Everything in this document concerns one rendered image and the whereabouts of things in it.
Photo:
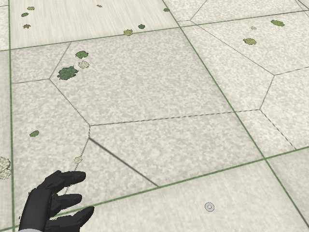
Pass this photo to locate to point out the left robot hand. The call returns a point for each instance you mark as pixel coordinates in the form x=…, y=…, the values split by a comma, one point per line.
x=44, y=203

